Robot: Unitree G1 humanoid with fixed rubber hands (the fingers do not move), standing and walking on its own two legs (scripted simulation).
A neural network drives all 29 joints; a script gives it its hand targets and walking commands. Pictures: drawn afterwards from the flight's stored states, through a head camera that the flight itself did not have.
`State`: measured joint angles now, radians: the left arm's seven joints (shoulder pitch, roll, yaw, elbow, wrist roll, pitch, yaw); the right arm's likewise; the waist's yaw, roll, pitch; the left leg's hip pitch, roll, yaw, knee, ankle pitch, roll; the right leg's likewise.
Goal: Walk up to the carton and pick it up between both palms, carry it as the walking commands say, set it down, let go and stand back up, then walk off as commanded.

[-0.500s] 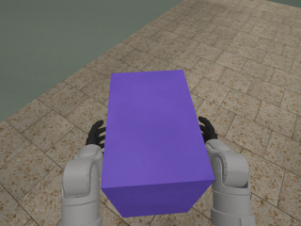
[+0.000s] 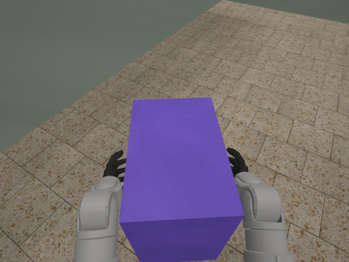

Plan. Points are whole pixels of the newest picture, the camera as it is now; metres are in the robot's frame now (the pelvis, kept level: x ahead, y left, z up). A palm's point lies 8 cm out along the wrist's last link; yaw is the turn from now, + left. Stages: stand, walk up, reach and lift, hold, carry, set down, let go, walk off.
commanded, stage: carry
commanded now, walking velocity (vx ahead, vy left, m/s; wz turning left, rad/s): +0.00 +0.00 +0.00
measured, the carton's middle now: (175, 181) +0.30 +0.00 +0.00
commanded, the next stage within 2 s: none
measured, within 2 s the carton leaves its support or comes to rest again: neither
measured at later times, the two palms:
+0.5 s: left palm (95, 206) +0.22 +0.16 +0.07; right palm (236, 194) +0.23 -0.12 +0.08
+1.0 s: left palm (100, 196) +0.24 +0.16 +0.06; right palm (234, 191) +0.25 -0.12 +0.06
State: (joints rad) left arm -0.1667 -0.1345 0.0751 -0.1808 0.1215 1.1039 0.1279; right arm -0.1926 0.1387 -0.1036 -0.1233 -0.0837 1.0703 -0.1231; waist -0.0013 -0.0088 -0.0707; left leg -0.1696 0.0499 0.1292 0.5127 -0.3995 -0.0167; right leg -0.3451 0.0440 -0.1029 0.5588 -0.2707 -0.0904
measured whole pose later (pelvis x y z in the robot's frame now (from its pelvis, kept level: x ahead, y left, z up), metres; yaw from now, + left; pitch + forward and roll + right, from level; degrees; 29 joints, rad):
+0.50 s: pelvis -0.05 +0.02 +0.00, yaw +1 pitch +0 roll +0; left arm -0.20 -0.14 0.11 -0.08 0.13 1.14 0.12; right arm -0.26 0.15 -0.15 -0.01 -0.12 1.12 -0.12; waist 0.00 -0.02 -0.11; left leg -0.19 0.02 0.12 0.51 -0.33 0.02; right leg -0.33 0.01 -0.11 0.49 -0.17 -0.07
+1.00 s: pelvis -0.03 +0.02 +0.00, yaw +1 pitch +1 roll +1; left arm -0.20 -0.14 0.10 -0.05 0.13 1.04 0.11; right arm -0.23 0.15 -0.14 -0.01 -0.12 1.02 -0.10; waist -0.01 0.00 -0.09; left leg -0.19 0.01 0.12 0.51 -0.34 0.02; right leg -0.34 0.00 -0.11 0.53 -0.21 -0.06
